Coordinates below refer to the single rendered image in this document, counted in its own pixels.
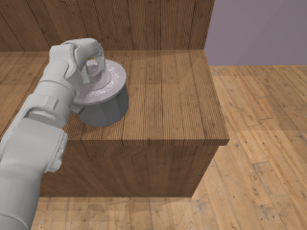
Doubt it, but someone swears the robot left upper arm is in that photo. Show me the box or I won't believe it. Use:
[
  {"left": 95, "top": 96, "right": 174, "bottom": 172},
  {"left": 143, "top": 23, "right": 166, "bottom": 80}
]
[{"left": 0, "top": 117, "right": 68, "bottom": 230}]

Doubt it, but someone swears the table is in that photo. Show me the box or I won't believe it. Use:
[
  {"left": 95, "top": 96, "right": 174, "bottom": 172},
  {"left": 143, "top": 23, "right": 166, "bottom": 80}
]
[{"left": 0, "top": 0, "right": 230, "bottom": 197}]

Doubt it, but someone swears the lid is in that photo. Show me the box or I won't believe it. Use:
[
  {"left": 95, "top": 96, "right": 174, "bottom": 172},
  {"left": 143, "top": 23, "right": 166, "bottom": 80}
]
[{"left": 73, "top": 59, "right": 127, "bottom": 105}]

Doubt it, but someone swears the robot left forearm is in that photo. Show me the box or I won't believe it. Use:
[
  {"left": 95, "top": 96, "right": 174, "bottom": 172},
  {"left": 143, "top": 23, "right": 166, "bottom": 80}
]
[{"left": 0, "top": 41, "right": 87, "bottom": 162}]

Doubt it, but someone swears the left robot hand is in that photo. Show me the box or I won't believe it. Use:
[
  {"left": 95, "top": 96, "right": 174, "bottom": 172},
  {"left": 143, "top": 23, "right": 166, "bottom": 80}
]
[{"left": 67, "top": 37, "right": 106, "bottom": 84}]

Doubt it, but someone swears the pot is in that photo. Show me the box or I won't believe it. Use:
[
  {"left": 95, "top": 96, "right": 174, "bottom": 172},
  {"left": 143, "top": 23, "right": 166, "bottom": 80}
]
[{"left": 70, "top": 64, "right": 129, "bottom": 127}]

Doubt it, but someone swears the knob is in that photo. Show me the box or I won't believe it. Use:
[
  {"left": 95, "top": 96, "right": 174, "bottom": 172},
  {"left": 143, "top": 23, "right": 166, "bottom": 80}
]
[{"left": 87, "top": 64, "right": 102, "bottom": 81}]

